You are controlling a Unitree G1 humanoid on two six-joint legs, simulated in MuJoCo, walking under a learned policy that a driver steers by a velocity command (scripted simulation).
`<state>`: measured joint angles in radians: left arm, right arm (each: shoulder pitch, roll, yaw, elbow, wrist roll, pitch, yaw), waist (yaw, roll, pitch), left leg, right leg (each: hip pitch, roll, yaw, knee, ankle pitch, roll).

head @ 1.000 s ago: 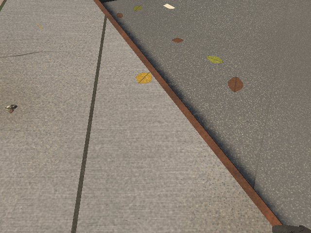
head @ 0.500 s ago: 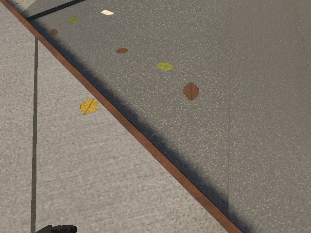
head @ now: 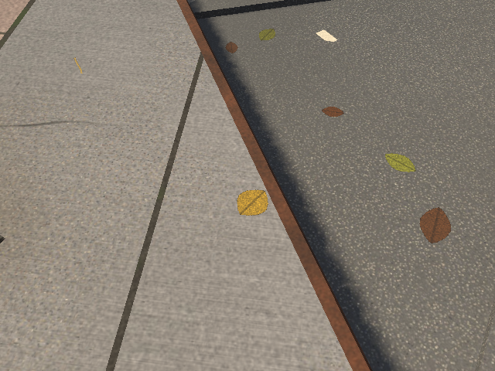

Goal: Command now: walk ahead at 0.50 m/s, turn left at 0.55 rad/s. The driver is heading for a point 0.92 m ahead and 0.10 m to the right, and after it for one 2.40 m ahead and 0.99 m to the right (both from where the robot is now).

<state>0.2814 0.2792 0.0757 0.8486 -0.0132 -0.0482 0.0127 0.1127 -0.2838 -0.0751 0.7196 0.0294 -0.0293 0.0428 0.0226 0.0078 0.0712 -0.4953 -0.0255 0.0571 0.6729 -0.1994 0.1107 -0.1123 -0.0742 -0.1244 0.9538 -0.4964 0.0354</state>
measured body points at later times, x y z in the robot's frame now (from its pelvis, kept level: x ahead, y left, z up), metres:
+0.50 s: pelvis +0.30 -0.03 +0.00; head +0.33 -0.04 +0.45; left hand +0.50 +0.20 -0.09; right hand +0.32 -0.32 -0.13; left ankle +0.10 +0.07 -0.71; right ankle +0.43 -0.12 -0.72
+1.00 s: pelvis +0.63 -0.05 +0.01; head +0.64 -0.06 +0.46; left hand +0.66 +0.21 -0.12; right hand +0.80 -0.32 -0.07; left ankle +0.78 +0.02 -0.72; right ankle +0.43 -0.12 -0.71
